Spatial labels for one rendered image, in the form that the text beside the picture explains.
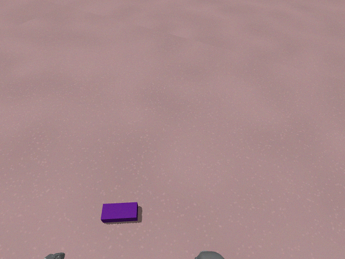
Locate carton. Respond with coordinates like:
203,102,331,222
101,202,138,223

